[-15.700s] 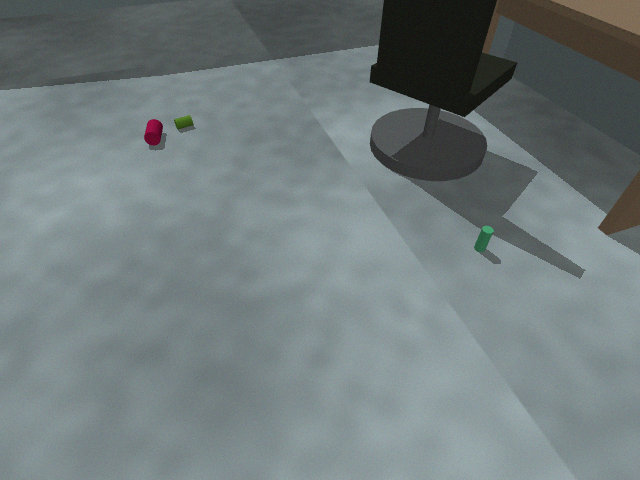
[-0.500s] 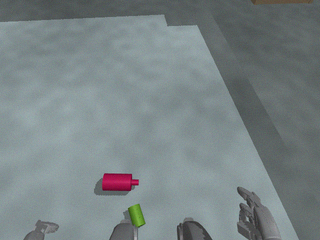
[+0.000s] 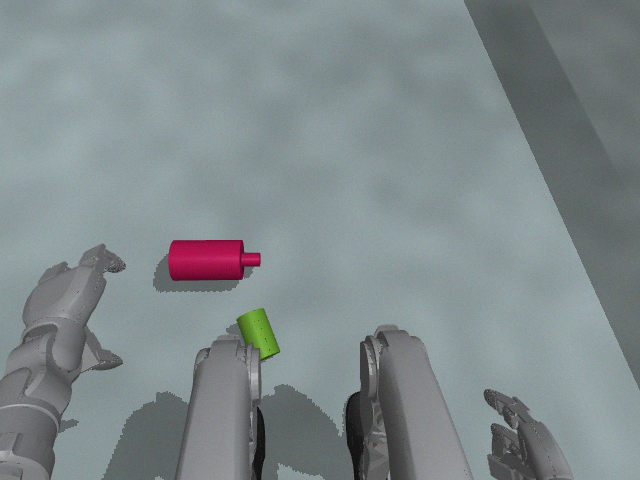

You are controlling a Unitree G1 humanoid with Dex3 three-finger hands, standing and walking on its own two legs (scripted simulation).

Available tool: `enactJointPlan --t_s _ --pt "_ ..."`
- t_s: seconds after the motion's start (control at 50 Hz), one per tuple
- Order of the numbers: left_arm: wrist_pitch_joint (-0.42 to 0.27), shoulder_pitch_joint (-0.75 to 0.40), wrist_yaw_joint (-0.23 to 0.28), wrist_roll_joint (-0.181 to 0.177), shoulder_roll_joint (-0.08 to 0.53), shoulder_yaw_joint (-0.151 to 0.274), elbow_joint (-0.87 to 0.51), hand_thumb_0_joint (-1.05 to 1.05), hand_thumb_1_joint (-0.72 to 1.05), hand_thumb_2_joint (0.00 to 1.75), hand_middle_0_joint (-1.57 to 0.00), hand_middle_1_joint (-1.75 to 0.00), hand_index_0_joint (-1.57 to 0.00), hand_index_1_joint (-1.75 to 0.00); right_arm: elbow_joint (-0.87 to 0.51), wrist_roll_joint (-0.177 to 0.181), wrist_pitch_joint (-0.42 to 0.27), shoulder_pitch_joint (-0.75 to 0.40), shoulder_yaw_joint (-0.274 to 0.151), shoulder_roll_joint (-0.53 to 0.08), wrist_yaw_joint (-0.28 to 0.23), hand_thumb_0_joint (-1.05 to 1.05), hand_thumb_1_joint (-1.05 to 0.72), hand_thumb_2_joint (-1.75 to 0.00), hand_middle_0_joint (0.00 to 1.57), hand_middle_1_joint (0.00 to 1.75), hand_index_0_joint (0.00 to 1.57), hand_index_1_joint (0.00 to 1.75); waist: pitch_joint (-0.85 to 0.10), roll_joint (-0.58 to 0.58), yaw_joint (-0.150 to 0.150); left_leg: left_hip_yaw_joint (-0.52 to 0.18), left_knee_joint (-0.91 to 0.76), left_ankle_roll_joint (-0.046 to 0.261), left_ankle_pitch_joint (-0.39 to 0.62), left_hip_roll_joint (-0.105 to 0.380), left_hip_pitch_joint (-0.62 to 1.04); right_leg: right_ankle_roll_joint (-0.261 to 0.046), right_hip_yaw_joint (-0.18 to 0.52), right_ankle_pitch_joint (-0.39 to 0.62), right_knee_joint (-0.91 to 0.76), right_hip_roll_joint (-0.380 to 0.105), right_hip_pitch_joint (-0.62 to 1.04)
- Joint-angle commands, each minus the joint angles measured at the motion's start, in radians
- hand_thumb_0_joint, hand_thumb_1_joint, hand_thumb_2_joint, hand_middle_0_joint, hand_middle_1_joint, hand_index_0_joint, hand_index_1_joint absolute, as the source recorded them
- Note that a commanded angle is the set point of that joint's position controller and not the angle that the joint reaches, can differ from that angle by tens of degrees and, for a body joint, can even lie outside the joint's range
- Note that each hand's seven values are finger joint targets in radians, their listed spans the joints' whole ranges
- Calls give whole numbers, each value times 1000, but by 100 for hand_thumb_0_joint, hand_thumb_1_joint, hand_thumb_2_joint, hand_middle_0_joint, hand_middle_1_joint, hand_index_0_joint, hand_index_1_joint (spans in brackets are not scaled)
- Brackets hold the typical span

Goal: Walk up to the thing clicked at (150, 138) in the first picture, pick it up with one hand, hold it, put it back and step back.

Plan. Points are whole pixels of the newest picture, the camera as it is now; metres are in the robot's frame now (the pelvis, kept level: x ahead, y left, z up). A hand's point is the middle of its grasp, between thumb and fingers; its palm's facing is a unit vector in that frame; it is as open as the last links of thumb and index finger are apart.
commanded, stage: rise first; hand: left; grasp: from above
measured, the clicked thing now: (217, 259) +0.50 +0.18 -0.42
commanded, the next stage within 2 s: none
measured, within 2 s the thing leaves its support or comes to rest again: neither
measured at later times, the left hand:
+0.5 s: hand (130, 287) +0.41 +0.29 -0.24, palm faces -0.48 -0.09 -0.87, open 14.1 cm
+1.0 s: hand (146, 274) +0.44 +0.28 -0.27, palm faces -0.47 -0.01 -0.88, open 13.9 cm
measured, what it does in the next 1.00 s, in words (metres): lowers itself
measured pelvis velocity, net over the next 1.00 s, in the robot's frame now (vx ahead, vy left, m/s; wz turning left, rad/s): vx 0.00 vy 0.01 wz -0.06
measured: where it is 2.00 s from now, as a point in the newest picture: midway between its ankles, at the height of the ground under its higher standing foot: (307, 477)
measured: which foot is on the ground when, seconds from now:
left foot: down 0.00-1.00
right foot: down 0.00-1.00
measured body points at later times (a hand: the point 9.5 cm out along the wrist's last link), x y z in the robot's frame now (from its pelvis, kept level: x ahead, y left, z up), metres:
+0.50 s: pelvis -0.01 +0.01 -0.08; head +0.21 +0.06 +0.31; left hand +0.43 +0.29 -0.19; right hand +0.06 -0.27 -0.19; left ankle +0.08 +0.12 -0.42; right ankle +0.09 -0.11 -0.42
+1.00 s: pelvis +0.00 +0.01 -0.10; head +0.24 +0.05 +0.28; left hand +0.46 +0.27 -0.22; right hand +0.05 -0.28 -0.22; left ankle +0.08 +0.12 -0.42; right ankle +0.09 -0.11 -0.42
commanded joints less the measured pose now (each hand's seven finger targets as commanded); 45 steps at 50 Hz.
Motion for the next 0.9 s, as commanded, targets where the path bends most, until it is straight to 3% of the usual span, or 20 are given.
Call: enactJointPlan --t_s 0.0,0.06,0.12,0.16,0.22,0.26,0.38,0.42,0.46,0.5,0.68,0.84,0.88 --pt "-59 -246 43 64 301 75 -3 0 -45 97 -10 -99 -11 -99 -58 1 -20 138 -70 -180 -8 0 -86 -89 20 30 20 30 -599 16 -18 46 -168 45 81 -37 276 -12 17 54 -234 24 342" --pt "-92 -351 63 104 326 61 -1 0 -45 97 -11 -97 -11 -97 -52 -7 -3 146 -65 -178 -3 0 -86 -89 20 30 20 30 -621 57 -31 43 -142 45 61 -38 265 -15 9 32 -200 25 300" --pt "-112 -385 87 150 329 55 70 0 -49 99 -7 -101 -8 -100 -32 -15 13 160 -60 -185 4 0 -87 -90 20 30 20 30 -578 85 -48 21 -125 39 65 -35 269 -19 -16 46 -151 21 209" --pt "-122 -405 111 189 364 73 95 0 -50 100 -8 -98 -8 -98 -28 -23 31 167 -60 -186 8 0 -87 -90 20 30 20 30 -600 91 -42 29 -100 42 83 -39 253 -20 -19 62 -133 23 214" --pt "-127 -471 147 234 351 53 112 0 -52 102 -6 -99 -6 -99 -18 -34 55 181 -55 -195 19 0 -89 -90 20 30 20 30 -603 130 -67 13 -83 38 104 -35 267 -23 -36 88 -88 21 150" --pt "-121 -472 167 266 366 62 160 0 -52 101 -6 -99 -7 -99 -9 -40 69 188 -53 -201 24 0 -90 -90 20 30 20 30 -594 166 -63 6 -78 32 125 -32 284 -26 -43 105 -63 19 115" --pt "-120 -561 207 328 374 42 213 0 -53 101 -6 -98 -6 -97 11 -60 88 194 -50 -212 36 0 -90 -90 20 30 20 30 -573 217 -92 -29 -63 24 98 -23 292 -27 -66 88 1 14 7" --pt "-119 -584 213 342 356 24 225 0 -53 101 -7 -97 -7 -97 13 -66 92 200 -47 -214 40 0 -90 -90 20 30 20 30 -580 239 -103 -30 -57 20 111 -24 302 -26 -65 98 10 10 -5" --pt "-120 -619 224 353 388 38 216 0 -53 101 -7 -97 -7 -97 14 -69 95 205 -49 -213 41 0 -91 -90 20 30 20 30 -595 227 -106 -23 -38 26 99 -27 287 -27 -66 94 9 14 4" --pt "-121 -622 232 363 365 18 247 0 -52 100 -7 -97 -7 -97 15 -74 96 201 -42 -210 45 0 -90 -90 20 30 20 30 -568 223 -117 -16 -27 30 84 -30 252 -25 -64 86 9 13 0" --pt "-133 -674 261 415 403 32 280 0 -50 97 -10 -96 -10 -95 33 -93 102 222 -32 -212 54 0 -91 -90 20 30 20 30 -593 230 -125 -5 28 34 141 -30 235 -24 -63 138 45 16 -4" --pt "-145 -655 285 440 411 45 315 0 -49 96 -12 -94 -12 -94 39 -107 111 241 -26 -209 60 0 -91 -90 20 30 20 30 -614 200 -140 10 76 41 201 -34 211 -16 -58 197 57 18 41" --pt "-150 -677 292 446 440 54 296 0 -48 95 -12 -95 -12 -94 44 -112 113 244 -22 -208 61 0 -92 -91 20 30 20 30 -622 188 -140 18 92 47 202 -33 197 -13 -54 210 49 21 67"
